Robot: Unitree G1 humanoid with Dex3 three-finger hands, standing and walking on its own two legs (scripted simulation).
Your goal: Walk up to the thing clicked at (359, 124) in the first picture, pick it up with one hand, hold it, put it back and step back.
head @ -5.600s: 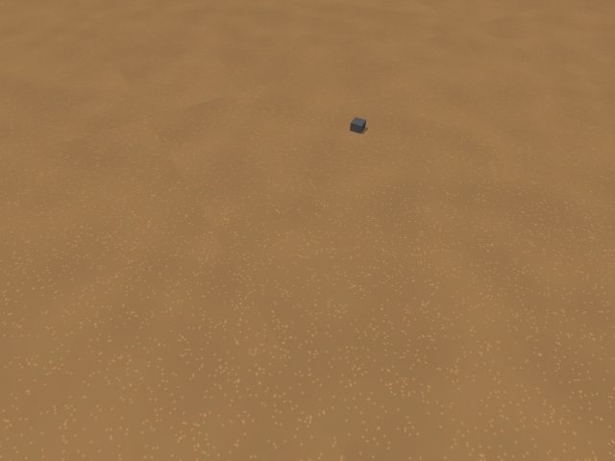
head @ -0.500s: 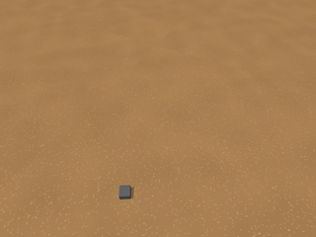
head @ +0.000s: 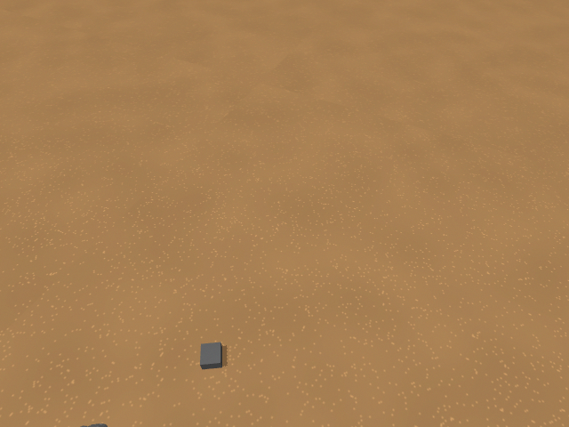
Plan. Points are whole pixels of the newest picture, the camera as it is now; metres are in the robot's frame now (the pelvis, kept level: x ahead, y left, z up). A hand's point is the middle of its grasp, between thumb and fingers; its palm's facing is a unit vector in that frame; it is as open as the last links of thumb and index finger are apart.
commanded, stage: walk up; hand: left
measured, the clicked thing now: (211, 355) +0.47 +0.22 -0.75
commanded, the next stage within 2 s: none
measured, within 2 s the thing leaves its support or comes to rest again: neither
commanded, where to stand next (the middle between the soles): +0.08 -0.03 m, yaw +1 degrees
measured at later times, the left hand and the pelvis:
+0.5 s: hand out of the picture +0.08 +0.26 -0.15, palm faces +0.00 -0.94 -0.33, open 7.4 cm; pelvis +0.01 +0.00 +0.00, yaw +0 degrees
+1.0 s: hand out of the picture +0.10 +0.25 -0.15, palm faces -0.07 -0.93 -0.36, open 7.4 cm; pelvis +0.02 -0.03 +0.00, yaw -3 degrees
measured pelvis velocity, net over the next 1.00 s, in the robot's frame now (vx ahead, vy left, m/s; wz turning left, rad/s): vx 0.02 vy -0.03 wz -0.05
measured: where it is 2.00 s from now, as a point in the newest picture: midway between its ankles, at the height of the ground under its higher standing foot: outside the picture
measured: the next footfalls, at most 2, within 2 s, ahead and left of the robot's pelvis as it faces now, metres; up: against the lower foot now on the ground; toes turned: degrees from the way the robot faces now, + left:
right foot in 1.06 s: +0.12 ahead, -0.19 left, +0.00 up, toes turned -4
left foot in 1.56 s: +0.08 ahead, +0.15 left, +0.00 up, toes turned +5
